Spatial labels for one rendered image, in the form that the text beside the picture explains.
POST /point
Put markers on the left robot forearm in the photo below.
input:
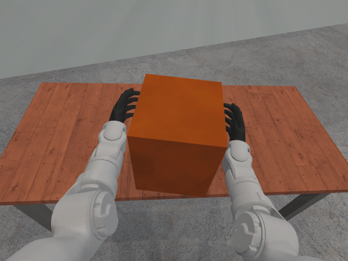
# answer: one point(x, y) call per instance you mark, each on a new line
point(104, 165)

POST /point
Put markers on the carton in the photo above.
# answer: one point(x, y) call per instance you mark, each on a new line
point(177, 136)

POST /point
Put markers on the robot left upper arm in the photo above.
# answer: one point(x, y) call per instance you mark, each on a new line
point(80, 224)

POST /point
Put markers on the right robot forearm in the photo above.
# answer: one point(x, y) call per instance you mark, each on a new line
point(242, 184)

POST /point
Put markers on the robot left hand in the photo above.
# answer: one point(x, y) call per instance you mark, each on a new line
point(121, 107)

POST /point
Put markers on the table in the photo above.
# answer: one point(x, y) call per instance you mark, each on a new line
point(291, 151)

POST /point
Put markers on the robot right hand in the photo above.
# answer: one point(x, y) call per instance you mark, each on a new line
point(236, 130)

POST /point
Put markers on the robot right upper arm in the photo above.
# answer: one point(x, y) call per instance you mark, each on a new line
point(261, 237)

